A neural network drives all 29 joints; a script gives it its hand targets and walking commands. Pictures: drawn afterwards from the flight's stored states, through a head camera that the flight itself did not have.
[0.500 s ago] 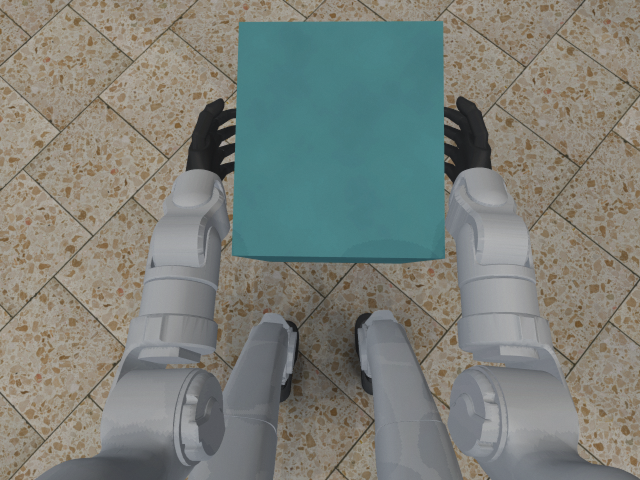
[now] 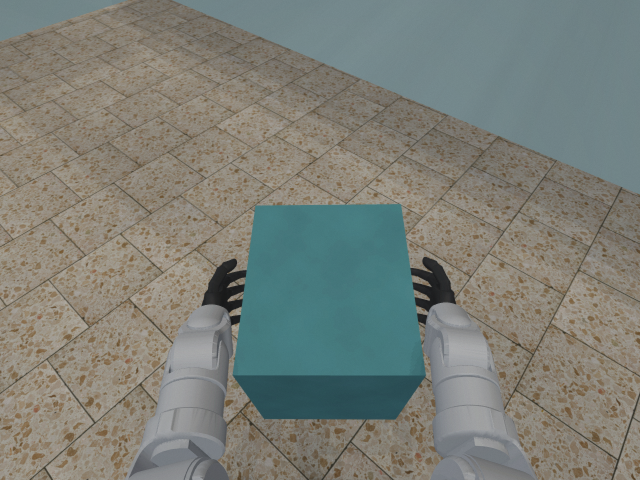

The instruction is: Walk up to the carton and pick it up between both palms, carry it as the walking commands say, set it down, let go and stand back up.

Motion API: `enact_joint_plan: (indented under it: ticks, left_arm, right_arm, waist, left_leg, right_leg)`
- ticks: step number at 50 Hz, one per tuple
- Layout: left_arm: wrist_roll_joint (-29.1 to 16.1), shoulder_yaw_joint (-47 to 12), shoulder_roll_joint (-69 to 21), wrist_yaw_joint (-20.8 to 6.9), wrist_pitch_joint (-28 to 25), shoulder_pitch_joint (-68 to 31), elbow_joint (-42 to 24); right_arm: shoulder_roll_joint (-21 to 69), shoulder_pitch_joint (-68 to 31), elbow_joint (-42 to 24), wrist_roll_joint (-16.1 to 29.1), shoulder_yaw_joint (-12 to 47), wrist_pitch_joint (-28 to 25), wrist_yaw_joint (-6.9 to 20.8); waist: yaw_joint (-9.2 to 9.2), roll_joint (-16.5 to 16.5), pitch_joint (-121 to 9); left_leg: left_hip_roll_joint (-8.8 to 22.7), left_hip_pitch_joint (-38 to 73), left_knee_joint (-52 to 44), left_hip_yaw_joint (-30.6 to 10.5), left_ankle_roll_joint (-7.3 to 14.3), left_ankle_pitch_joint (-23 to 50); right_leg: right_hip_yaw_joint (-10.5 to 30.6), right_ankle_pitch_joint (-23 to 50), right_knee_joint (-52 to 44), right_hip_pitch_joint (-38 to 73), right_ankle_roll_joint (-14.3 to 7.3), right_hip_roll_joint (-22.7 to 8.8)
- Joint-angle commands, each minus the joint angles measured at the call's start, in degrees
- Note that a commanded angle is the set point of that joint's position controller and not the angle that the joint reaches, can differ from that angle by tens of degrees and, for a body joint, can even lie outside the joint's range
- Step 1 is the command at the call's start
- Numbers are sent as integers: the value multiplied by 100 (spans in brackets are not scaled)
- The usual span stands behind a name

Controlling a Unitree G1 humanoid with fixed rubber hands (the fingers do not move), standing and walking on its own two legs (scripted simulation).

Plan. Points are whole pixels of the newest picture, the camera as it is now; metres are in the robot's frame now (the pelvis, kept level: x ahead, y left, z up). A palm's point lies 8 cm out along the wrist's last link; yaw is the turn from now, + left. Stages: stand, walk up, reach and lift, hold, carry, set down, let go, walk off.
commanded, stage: reach and lift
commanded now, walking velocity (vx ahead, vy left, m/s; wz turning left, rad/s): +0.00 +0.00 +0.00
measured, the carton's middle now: (328, 317) +0.37 -0.01 -0.05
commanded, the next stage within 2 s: hold in 1.66 s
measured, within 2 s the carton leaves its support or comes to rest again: neither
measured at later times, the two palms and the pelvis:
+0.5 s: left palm (204, 304) +0.33 +0.14 +0.06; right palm (449, 303) +0.33 -0.15 +0.06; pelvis +0.04 +0.00 +0.03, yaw +1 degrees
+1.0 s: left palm (196, 319) +0.31 +0.15 +0.07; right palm (451, 315) +0.32 -0.15 +0.06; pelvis +0.02 +0.00 +0.02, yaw +0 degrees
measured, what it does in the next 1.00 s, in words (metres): stands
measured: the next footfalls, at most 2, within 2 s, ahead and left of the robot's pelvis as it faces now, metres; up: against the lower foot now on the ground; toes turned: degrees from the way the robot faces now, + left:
none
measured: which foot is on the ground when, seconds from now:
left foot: down 0.00-1.00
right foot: down 0.00-1.00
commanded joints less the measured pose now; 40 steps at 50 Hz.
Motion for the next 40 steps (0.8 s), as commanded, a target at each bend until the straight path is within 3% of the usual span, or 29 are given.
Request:
enact_joint_plan:
  ticks: [1, 7, 8, 9, 11, 12, 13, 14, 15, 16, 17, 18, 20, 21, 22, 25, 26, 28, 29, 30, 32, 33, 34, 35, 36, 37, 38, 39, 40]
  left_arm:
    - [-997, -3102, -5676, -1288, -85, -3492, -201]
    - [-1392, -4045, -5783, -1170, -31, -2823, -1133]
    - [-1451, -4002, -5715, -1176, -23, -2467, -1121]
    - [-1382, -3924, -5695, -1173, 27, -2908, -1110]
    - [-1615, -4369, -5660, -1187, 73, -3085, -1647]
    - [-1726, -4346, -5873, -1198, 181, -2824, -1384]
    - [-1597, -4264, -5735, -1250, 287, -2729, -1275]
    - [-1646, -4412, -5658, -1270, 332, -2356, -1574]
    - [-1784, -4577, -5758, -1259, 334, -2553, -1806]
    - [-1739, -4495, -5639, -1249, 378, -2629, -1876]
    - [-1573, -4538, -5491, -1254, 522, -2638, -1990]
    - [-1526, -4246, -5506, -1261, 690, -2051, -1641]
    - [-1781, -4689, -5557, -1271, 707, -2116, -2203]
    - [-1739, -4564, -5514, -1275, 776, -1882, -2014]
    - [-1541, -4341, -5319, -1189, 841, -1707, -2054]
    - [-1780, -4468, -5503, -1173, 978, -1723, -2266]
    - [-1908, -4693, -5433, -1160, 998, -2020, -2687]
    - [-1632, -4410, -5468, -1110, 1151, -1361, -2033]
    - [-1807, -4615, -5516, -1100, 1117, -1630, -2479]
    - [-1862, -4731, -5604, -1089, 1105, -2157, -2693]
    - [-1839, -4642, -5397, -1045, 1209, -1948, -2826]
    - [-1694, -4549, -5325, -1059, 1285, -2085, -2385]
    - [-1873, -4643, -5475, -1070, 1255, -2341, -2499]
    - [-1878, -4646, -5427, -1099, 1221, -2429, -2522]
    - [-1789, -4519, -5373, -1079, 1268, -2116, -2281]
    - [-1751, -4353, -5415, -1107, 1261, -2260, -2145]
    - [-1655, -4313, -5343, -1118, 1241, -2034, -2163]
    - [-1767, -4454, -5441, -1115, 1214, -2611, -2354]
    - [-1626, -4281, -5328, -1121, 1242, -2319, -2058]
  right_arm:
    - [6006, -2739, 286, 1247, 3153, -72, 1608]
    - [5938, -2315, -953, 1616, 4111, -74, 1560]
    - [5823, -2446, -1214, 1662, 4160, -33, 1503]
    - [5924, -2417, -934, 1596, 4158, -14, 1488]
    - [6089, -2407, -1247, 1644, 4336, 131, 1478]
    - [5983, -2323, -1331, 1749, 4481, 224, 1454]
    - [5778, -2219, -1489, 1638, 4329, 235, 1412]
    - [5944, -2273, -1915, 1795, 4626, 307, 1419]
    - [6036, -2081, -1943, 1867, 4648, 367, 1406]
    - [5990, -1979, -1679, 1948, 4743, 477, 1440]
    - [5834, -1541, -1615, 1737, 4460, 532, 1403]
    - [5588, -1429, -1676, 1693, 4311, 650, 1404]
    - [5888, -1198, -1953, 1733, 4599, 765, 1379]
    - [5719, -1239, -1951, 1828, 4560, 779, 1407]
    - [5708, -1080, -1900, 1714, 4424, 859, 1394]
    - [5760, -1119, -2045, 1938, 4713, 1048, 1392]
    - [5664, -992, -2088, 1919, 4587, 1110, 1395]
    - [5441, -1339, -2463, 1872, 4512, 1023, 1408]
    - [5490, -1207, -2441, 1935, 4665, 1109, 1442]
    - [5587, -1535, -2415, 2026, 4636, 1040, 1455]
    - [5330, -1205, -2158, 1819, 4482, 1173, 1437]
    - [5330, -1448, -2068, 1828, 4259, 1133, 1467]
    - [5243, -1674, -2101, 1848, 4395, 1155, 1471]
    - [5355, -1727, -2053, 1969, 4432, 1129, 1507]
    - [5402, -1885, -2184, 2006, 4623, 1158, 1501]
    - [5363, -1876, -1987, 1994, 4511, 1171, 1488]
    - [5459, -1976, -2263, 1950, 4619, 1172, 1513]
    - [5370, -1827, -1961, 1914, 4373, 1198, 1525]
    - [5352, -1968, -1984, 1865, 4491, 1167, 1502]
  waist:
    - [69, 191, -2652]
    - [58, 68, -3428]
    - [164, -292, -3285]
    - [149, -79, -3027]
    - [-21, -288, -3111]
    - [115, -437, -3038]
    - [-158, -190, -2978]
    - [51, -425, -3159]
    - [13, -468, -3123]
    - [277, -214, -3127]
    - [-11, 110, -2763]
    - [37, 266, -2511]
    - [-269, -268, -2638]
    - [-42, 52, -2467]
    - [-64, -191, -2250]
    - [236, -290, -1943]
    - [-53, -307, -1885]
    - [38, -104, -1424]
    - [0, -231, -1521]
    - [12, 156, -1932]
    - [-53, -80, -1239]
    - [-85, 401, -1164]
    - [-209, 86, -1176]
    - [109, 203, -1363]
    - [125, -130, -1170]
    - [238, 63, -1192]
    - [230, -109, -1170]
    - [130, 129, -1334]
    - [179, -171, -1039]
  left_leg:
    - [-188, 965, -1009, -111, 110, 986]
    - [-334, 1833, -1271, -97, -74, 2344]
    - [-315, 1853, -1300, -150, 3, 2321]
    - [-311, 1578, -1288, -111, -29, 2054]
    - [-311, 1893, -1396, -64, 62, 1637]
    - [-295, 1888, -1402, -114, 38, 1697]
    - [-310, 1869, -1508, -87, -41, 1758]
    - [-339, 2129, -1511, -45, -12, 1930]
    - [-278, 2178, -1531, -206, 29, 2113]
    - [-299, 2146, -1504, -155, -40, 2175]
    - [-276, 2000, -1638, -97, -100, 2148]
    - [-344, 2080, -1749, -108, -143, 2239]
    - [-264, 2461, -1832, -194, -95, 2413]
    - [-277, 2404, -1843, -168, -134, 2438]
    - [-232, 2475, -1969, -235, -70, 2428]
    - [-229, 2677, -1983, -250, -70, 2219]
    - [-214, 2710, -1968, -195, -75, 2213]
    - [-160, 2539, -2113, -269, -93, 1826]
    - [-126, 2669, -2102, -285, -105, 1931]
    - [-199, 2658, -1951, -211, -117, 2037]
    - [-41, 2536, -2000, -336, -108, 1858]
    - [-123, 2337, -2012, -196, -147, 1396]
    - [-66, 2398, -2047, -238, -95, 1029]
    - [-137, 2363, -1958, -118, -119, 1132]
    - [-81, 2151, -2045, -170, -44, 1015]
    - [-116, 2200, -1928, -102, -18, 820]
    - [-87, 2150, -2078, -133, 30, 639]
    - [-88, 2151, -2077, -103, -30, 903]
    - [-38, 2054, -2038, -141, 45, 711]
  right_leg:
    - [101, 1064, -807, 1981, -90, 181]
    - [114, 2648, -1037, 2923, 20, 238]
    - [82, 2650, -1007, 2924, 78, 281]
    - [171, 2324, -1128, 2818, -4, 185]
    - [62, 1945, -1136, 2891, 85, 219]
    - [46, 1868, -1255, 2915, 68, 229]
    - [21, 2186, -1250, 3085, 98, 301]
    - [30, 2265, -1360, 3176, 157, 268]
    - [7, 2465, -1292, 3273, 144, 263]
    - [75, 2380, -1342, 3240, 87, 228]
    - [133, 2577, -1476, 3436, 62, 251]
    - [136, 2743, -1571, 3511, 88, 182]
    - [70, 2932, -1613, 3631, 147, 271]
    - [137, 2892, -1716, 3593, 102, 146]
    - [138, 2999, -1738, 3586, 147, 142]
    - [120, 2526, -1848, 3426, 126, 187]
    - [112, 2498, -1820, 3365, 100, 215]
    - [85, 1874, -1932, 3348, 32, 235]
    - [19, 1819, -1885, 3302, 51, 309]
    - [138, 1957, -1904, 3470, -40, 145]
    - [58, 1612, -1840, 3179, -32, 215]
    - [215, 1269, -1936, 3187, -89, 127]
    - [55, 900, -1895, 3067, -64, 181]
    - [123, 876, -2007, 3070, -112, 87]
    - [60, 830, -1897, 3224, -78, 194]
    - [94, 595, -1883, 3026, -58, 77]
    - [85, 595, -1854, 3141, -52, 150]
    - [111, 752, -1873, 3202, -85, 165]
    - [21, 511, -1837, 3096, -72, 151]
